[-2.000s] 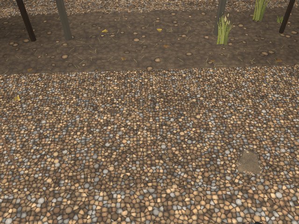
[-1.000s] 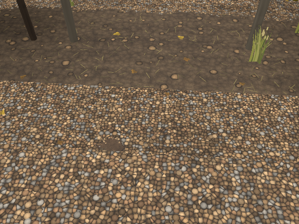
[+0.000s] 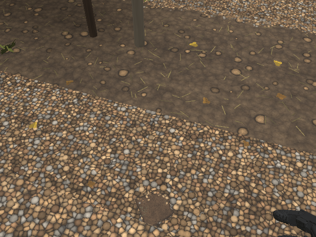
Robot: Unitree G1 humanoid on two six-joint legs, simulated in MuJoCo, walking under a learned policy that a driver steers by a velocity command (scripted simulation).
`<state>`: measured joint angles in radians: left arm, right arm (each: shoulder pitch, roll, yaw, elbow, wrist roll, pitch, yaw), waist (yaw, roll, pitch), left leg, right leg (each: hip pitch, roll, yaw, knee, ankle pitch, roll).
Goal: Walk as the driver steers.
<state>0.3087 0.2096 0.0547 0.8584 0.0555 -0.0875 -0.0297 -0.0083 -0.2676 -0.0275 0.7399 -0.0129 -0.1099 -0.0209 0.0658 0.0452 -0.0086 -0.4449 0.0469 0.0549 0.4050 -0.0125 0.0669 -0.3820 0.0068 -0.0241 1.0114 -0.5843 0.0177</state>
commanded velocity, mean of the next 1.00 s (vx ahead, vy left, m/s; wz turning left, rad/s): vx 0.03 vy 0.00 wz -0.48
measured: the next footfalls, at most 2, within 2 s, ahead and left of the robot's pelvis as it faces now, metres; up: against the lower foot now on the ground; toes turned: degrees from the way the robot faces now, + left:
right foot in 0.26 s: +0.07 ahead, -0.14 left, +0.00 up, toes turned -13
left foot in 0.86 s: +0.21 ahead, +0.04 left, +0.00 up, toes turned -31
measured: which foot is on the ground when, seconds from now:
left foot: down 0.00-0.28, up 0.30-0.84, down 0.86-1.00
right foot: up 0.00-0.24, down 0.26-0.88, up 0.90-1.00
